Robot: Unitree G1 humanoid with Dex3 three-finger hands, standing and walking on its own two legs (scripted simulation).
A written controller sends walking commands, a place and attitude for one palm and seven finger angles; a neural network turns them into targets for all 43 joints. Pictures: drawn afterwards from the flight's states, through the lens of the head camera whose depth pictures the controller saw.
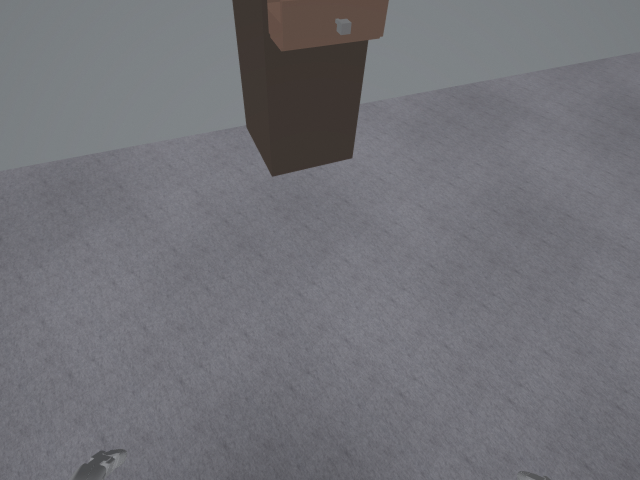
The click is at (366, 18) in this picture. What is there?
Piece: drawer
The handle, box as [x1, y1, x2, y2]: [335, 18, 351, 34]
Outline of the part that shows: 335,19 335,22 337,24 337,31 340,34 350,33 351,23 347,19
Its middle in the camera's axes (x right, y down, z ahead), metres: +0.07 -0.71 +1.29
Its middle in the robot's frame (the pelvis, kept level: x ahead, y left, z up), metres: +1.45 +0.00 -0.03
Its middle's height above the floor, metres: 0.74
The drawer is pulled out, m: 0.14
